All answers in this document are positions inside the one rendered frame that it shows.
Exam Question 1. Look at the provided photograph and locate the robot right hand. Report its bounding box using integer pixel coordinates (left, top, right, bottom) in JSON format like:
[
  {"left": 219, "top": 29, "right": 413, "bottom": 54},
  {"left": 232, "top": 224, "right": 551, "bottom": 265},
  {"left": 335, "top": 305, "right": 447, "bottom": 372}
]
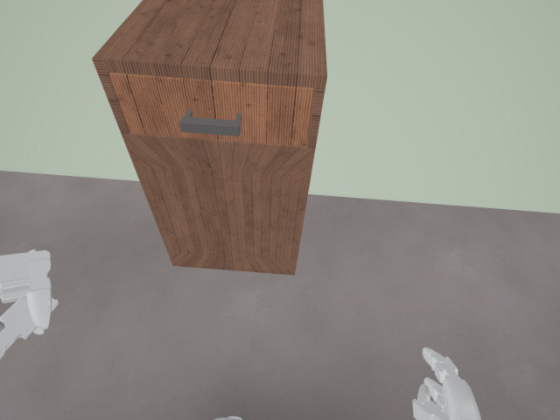
[{"left": 412, "top": 347, "right": 481, "bottom": 420}]

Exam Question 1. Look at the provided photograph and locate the cabinet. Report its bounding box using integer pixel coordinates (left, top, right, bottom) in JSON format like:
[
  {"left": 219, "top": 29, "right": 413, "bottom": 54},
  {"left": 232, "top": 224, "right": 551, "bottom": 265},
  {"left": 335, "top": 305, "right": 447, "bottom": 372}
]
[{"left": 92, "top": 0, "right": 327, "bottom": 276}]

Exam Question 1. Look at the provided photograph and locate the robot left hand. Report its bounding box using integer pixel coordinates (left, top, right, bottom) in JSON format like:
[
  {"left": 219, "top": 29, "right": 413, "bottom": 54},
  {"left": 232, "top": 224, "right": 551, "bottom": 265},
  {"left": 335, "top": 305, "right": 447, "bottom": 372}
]
[{"left": 0, "top": 249, "right": 58, "bottom": 360}]

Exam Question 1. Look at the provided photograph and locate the drawer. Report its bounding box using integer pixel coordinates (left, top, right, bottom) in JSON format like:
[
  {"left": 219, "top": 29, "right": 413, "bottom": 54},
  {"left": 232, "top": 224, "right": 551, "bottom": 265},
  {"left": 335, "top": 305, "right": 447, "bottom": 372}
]
[{"left": 109, "top": 73, "right": 313, "bottom": 147}]

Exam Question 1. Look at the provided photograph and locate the handle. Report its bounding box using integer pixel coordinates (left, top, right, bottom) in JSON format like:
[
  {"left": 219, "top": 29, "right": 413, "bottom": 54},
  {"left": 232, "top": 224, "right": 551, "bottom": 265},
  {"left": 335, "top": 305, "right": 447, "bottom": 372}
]
[{"left": 179, "top": 109, "right": 242, "bottom": 137}]

